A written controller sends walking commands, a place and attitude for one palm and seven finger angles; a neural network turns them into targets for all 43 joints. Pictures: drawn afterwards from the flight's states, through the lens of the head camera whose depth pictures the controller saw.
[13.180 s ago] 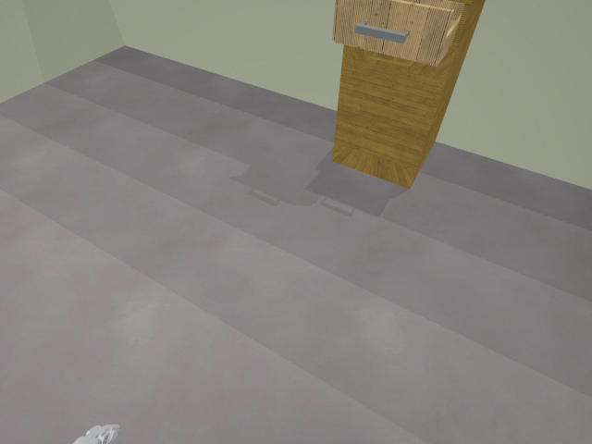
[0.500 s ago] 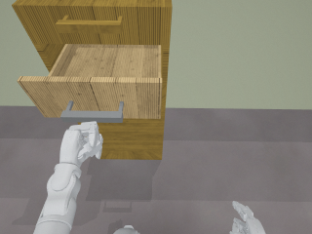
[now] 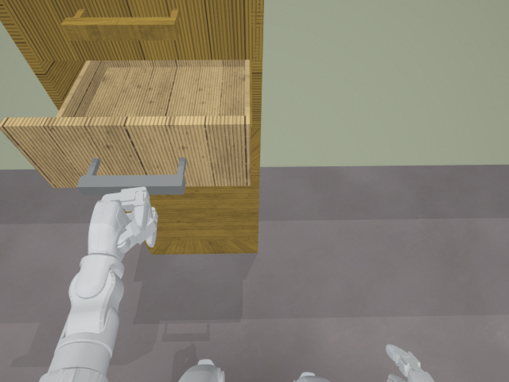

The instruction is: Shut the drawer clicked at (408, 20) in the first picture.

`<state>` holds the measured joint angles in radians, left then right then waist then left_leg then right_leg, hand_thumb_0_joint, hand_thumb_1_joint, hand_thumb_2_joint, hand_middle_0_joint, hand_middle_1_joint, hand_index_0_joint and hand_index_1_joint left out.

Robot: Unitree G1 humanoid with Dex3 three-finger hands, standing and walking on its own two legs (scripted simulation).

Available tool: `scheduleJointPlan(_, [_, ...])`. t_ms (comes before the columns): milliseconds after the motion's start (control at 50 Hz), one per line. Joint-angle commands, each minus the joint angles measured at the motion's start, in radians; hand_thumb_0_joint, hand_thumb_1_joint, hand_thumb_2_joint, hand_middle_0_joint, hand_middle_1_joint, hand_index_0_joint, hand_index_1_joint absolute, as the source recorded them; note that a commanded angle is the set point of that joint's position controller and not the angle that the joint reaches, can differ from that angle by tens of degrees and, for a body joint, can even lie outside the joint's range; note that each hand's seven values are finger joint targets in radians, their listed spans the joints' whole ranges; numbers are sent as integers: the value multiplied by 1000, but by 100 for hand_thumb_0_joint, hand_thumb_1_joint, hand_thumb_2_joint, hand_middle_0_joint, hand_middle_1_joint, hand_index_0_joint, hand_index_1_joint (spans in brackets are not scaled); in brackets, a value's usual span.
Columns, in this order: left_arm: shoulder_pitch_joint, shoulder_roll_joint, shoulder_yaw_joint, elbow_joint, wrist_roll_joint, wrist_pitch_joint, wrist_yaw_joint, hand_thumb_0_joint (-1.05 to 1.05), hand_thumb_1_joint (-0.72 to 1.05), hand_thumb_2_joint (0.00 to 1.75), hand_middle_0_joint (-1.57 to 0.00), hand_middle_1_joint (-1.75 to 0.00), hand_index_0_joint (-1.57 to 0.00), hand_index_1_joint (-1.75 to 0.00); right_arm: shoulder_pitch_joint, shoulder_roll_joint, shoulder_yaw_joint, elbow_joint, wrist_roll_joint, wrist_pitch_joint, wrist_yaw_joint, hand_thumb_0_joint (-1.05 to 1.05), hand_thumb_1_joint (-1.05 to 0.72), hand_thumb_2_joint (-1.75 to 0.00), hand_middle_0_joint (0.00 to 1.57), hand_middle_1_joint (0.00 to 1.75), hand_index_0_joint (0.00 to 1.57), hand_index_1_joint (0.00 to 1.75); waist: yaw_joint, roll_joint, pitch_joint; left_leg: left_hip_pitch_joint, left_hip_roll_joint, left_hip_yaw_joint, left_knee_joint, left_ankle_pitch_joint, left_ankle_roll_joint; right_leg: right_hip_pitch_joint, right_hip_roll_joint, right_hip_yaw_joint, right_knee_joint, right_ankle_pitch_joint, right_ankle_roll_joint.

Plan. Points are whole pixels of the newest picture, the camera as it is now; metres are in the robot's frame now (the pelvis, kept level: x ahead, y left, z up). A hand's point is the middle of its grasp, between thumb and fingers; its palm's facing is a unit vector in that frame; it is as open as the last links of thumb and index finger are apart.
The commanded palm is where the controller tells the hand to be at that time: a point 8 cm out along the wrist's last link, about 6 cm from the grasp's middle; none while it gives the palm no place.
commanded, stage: bring the fist close to the handle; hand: left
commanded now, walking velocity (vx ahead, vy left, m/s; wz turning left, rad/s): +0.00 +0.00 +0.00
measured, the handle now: (135, 174) +0.43 +0.21 +0.06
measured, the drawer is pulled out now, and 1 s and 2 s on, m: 0.17 0.10 0.00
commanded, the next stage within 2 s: push the drawer shut in 0.06 s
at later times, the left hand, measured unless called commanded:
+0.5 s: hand (155, 212) +0.37 +0.17 +0.05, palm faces +0.01 -1.00 -0.04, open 2.9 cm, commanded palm +0.36 +0.22 +0.06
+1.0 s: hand (161, 178) +0.43 +0.17 +0.05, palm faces +0.01 -1.00 -0.03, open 3.0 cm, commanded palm +0.42 +0.22 +0.06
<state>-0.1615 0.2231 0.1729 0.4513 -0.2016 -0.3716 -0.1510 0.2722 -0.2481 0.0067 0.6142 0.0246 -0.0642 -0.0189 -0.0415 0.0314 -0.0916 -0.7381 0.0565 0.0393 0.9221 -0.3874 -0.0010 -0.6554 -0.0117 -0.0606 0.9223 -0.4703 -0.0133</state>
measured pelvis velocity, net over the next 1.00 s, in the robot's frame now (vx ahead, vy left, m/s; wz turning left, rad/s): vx -0.02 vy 0.01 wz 0.00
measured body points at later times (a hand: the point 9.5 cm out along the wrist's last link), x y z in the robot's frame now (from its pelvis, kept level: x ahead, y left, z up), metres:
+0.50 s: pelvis +0.00 +0.00 -0.01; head +0.06 +0.00 +0.44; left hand +0.36 +0.22 +0.05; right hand +0.13 -0.25 -0.12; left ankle +0.04 +0.12 -0.69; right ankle -0.01 -0.11 -0.69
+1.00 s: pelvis -0.02 +0.01 -0.01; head +0.07 +0.01 +0.43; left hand +0.42 +0.22 +0.06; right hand +0.03 -0.26 -0.13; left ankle +0.04 +0.12 -0.69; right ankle -0.01 -0.11 -0.69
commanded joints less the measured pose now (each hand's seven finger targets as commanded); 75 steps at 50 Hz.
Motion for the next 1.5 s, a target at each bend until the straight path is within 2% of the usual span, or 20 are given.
scheduleJointPlan(0, [-266, 128, 28, -227, -17, -73, -11, 0, 90, 90, -140, -160, -140, -160, -14, -132, -50, -134, 2, -50, -12, 0, -90, -90, 20, 30, 20, 30, -11, -24, -293, 228, -44, -38, -97, 173, 27, 71, 37, 37, -141, 278, 3])
scheduleJointPlan(100, [-266, 179, 83, -202, -11, -68, 0, 0, 90, 90, -140, -160, -140, -160, -12, -135, -51, -135, -1, -42, -13, 0, -90, -90, 20, 30, 20, 30, 5, -30, -302, 215, -49, -32, -93, 185, 29, 94, 34, 45, -137, 301, 5])
scheduleJointPlan(140, [-258, 143, 56, -213, -12, -69, -1, 0, 90, 90, -140, -160, -140, -160, -18, -123, -47, -143, 0, -39, -10, 0, -90, -90, 20, 30, 20, 30, 6, -9, -308, 228, -50, -29, -97, 203, 27, 103, 32, 44, -137, 327, 5])
scheduleJointPlan(200, [-371, 167, 60, -189, -7, -77, 3, 0, 90, 90, -140, -160, -140, -160, -9, -130, -47, -122, 0, -38, -15, 0, -90, -90, 20, 30, 20, 30, -22, -28, -285, 215, -45, -34, -82, 180, 29, 63, 36, 45, -134, 301, 8])
scheduleJointPlan(260, [-375, 149, 51, -152, -2, -75, 1, 0, 90, 90, -140, -160, -140, -160, -4, -127, -48, -118, -1, -40, -14, 0, -90, -90, 20, 30, 20, 30, -15, -2, -311, 232, -47, -35, -78, 198, 25, 65, 33, 45, -128, 324, 4])
scheduleJointPlan(300, [-422, 164, 58, -114, -4, -69, -2, 0, 90, 90, -140, -160, -140, -160, 5, -135, -46, -110, -1, -37, -16, 0, -90, -90, 20, 30, 20, 30, -31, -48, -296, 210, -45, -41, -70, 196, 29, 56, 36, 42, -124, 326, 8])
scheduleJointPlan(380, [-527, 171, 59, -78, -4, -74, -8, 0, 90, 90, -140, -160, -140, -160, 3, -131, -44, -95, 0, -33, -22, 0, -90, -90, 20, 30, 20, 30, -37, -5, -310, 209, -49, -39, -67, 160, 28, 42, 30, 53, -134, 285, 9])
scheduleJointPlan(440, [-614, 187, 63, -32, -3, -78, -10, 0, 90, 90, -140, -160, -140, -160, 13, -134, -42, -77, 0, -30, -28, 0, -90, -90, 20, 30, 20, 30, -51, -25, -315, 205, -46, -50, -60, 143, 30, 18, 32, 52, -131, 256, 9])
scheduleJointPlan(540, [-755, 177, 32, 15, 9, -92, -5, 0, 90, 90, -140, -160, -140, -160, 27, -137, -40, -60, 1, -31, -30, 0, -90, -90, 20, 30, 20, 30, -65, 38, -342, 250, -43, -70, -60, 114, 24, -44, 35, 37, -126, 195, 1])
scheduleJointPlan(620, [-828, 195, 45, 94, 18, -101, 8, 0, 90, 90, -140, -160, -140, -160, 46, -144, -41, -46, -1, -28, -28, 0, -90, -90, 20, 30, 20, 30, -78, -17, -343, 220, -43, -74, -58, 90, 29, -53, 38, 37, -128, 171, 4])
scheduleJointPlan(680, [-877, 225, 68, 157, 22, -109, 8, 0, 90, 90, -140, -160, -140, -160, 53, -145, -38, -41, -2, -20, -28, 0, -90, -90, 20, 30, 20, 30, -76, -7, -339, 191, -45, -69, -57, 63, 29, -50, 38, 47, -133, 145, 5])
scheduleJointPlan(720, [-900, 273, 104, 199, 29, -116, 8, 0, 90, 90, -140, -160, -140, -160, 63, -149, -37, -39, -3, -13, -28, 0, -90, -90, 20, 30, 20, 30, -72, 3, -343, 178, -45, -68, -55, 55, 29, -50, 38, 50, -131, 132, 3])
scheduleJointPlan(840, [-948, 267, 115, 299, 33, -131, -1, 0, 90, 90, -140, -160, -140, -160, 96, -150, -40, -37, -9, -3, -18, 0, -90, -90, 20, 30, 20, 30, -75, 27, -362, 186, -43, -71, -51, 72, 27, -76, 47, 40, -117, 142, -1])
scheduleJointPlan(900, [-1009, 316, 146, 328, 44, -140, 3, 0, 90, 90, -140, -160, -140, -160, 120, -162, -43, -31, -14, 6, -17, 0, -90, -90, 20, 30, 20, 30, -86, 8, -369, 174, -38, -78, -43, 69, 30, -95, 50, 35, -104, 135, -1])
scheduleJointPlan(980, [-1075, 305, 133, 387, 53, -137, 10, 0, 90, 90, -140, -160, -140, -160, 136, -165, -43, -21, -18, 13, -12, 0, -90, -90, 20, 30, 20, 30, -109, 15, -353, 156, -37, -80, -39, 30, 31, -141, 51, 35, -105, 97, 2])
scheduleJointPlan(1140, [-1142, 359, 174, 402, 74, -144, 18, 0, 90, 90, -140, -160, -140, -160, 184, -174, -50, -15, -30, 26, -5, 0, -90, -90, 20, 30, 20, 30, -114, 54, -450, 207, -29, -89, -16, 119, 29, -159, 57, 30, -78, 151, -1])
scheduleJointPlan(1160, [-1155, 327, 145, 419, 75, -139, 15, 0, 90, 90, -140, -160, -140, -160, 183, -169, -46, -14, -30, 27, -2, 0, -90, -90, 20, 30, 20, 30, -125, 59, -431, 199, -29, -88, -16, 108, 30, -171, 58, 28, -81, 143, 0])
scheduleJointPlan(1240, [-1168, 411, 209, 452, 91, -136, 26, 0, 90, 90, -140, -160, -140, -160, 203, -180, -46, -14, -36, 38, -2, 0, -90, -90, 20, 30, 20, 30, -117, 51, -441, 163, -30, -87, -7, 110, 31, -158, 59, 33, -74, 144, 0])
scheduleJointPlan(1420, [-1269, 387, 171, 483, 115, -134, 38, 0, 90, 90, -140, -160, -140, -160, 237, -183, -46, 3, -43, 60, 7, 0, -90, -90, 20, 30, 20, 30, -157, 86, -436, 213, -19, -107, 7, 158, 27, -231, 66, 20, -65, 165, -2])
scheduleJointPlan(1480, [-1303, 429, 198, 482, 121, -132, 45, 0, 90, 90, -140, -160, -140, -160, 247, -189, -46, 8, -49, 65, 6, 0, -90, -90, 20, 30, 20, 30, -167, 78, -460, 203, -19, -106, 17, 163, 32, -221, 65, 24, -65, 172, 0])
